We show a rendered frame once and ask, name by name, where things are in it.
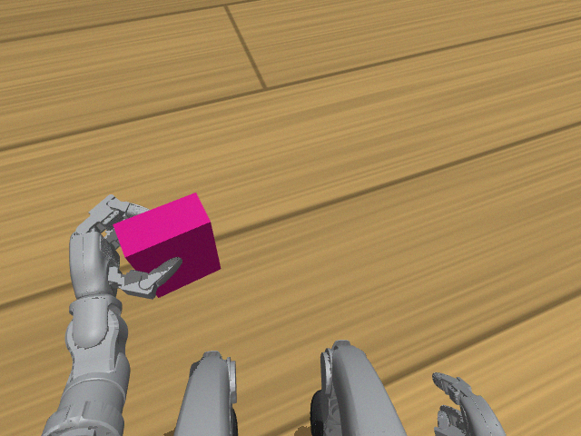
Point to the left robot arm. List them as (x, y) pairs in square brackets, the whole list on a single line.
[(95, 393)]

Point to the right robot hand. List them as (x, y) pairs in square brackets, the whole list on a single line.
[(475, 417)]

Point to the carton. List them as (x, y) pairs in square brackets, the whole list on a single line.
[(180, 228)]

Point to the left robot hand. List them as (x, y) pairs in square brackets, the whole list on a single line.
[(95, 263)]

